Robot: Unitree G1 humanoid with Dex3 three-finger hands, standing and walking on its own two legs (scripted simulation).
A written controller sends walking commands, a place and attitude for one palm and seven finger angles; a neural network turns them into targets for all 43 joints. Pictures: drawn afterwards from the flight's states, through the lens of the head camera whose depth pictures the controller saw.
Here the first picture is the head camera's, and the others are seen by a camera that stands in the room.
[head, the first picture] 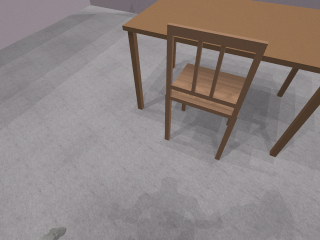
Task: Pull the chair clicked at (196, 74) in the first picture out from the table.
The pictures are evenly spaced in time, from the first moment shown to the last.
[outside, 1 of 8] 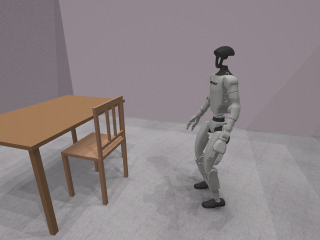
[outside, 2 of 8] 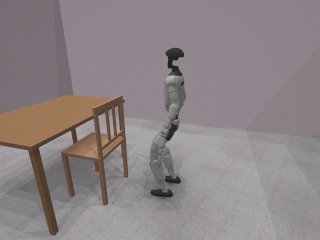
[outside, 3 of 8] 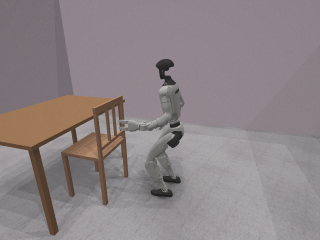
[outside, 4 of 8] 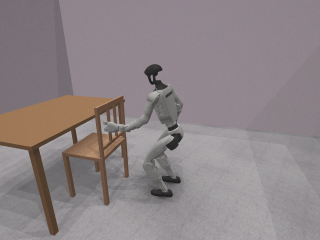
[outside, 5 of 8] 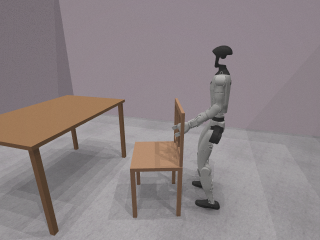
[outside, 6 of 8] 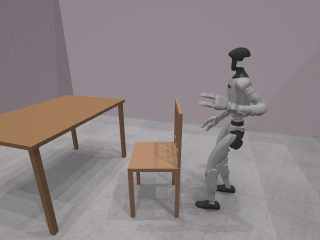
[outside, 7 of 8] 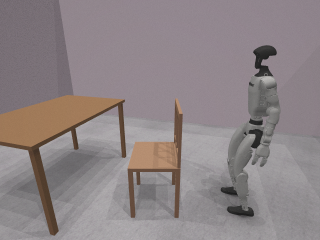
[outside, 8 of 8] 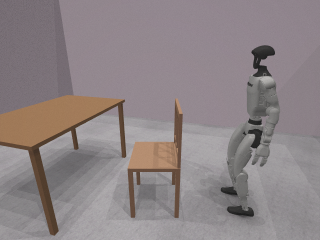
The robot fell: no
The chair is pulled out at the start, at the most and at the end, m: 0.00 0.58 0.57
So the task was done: yes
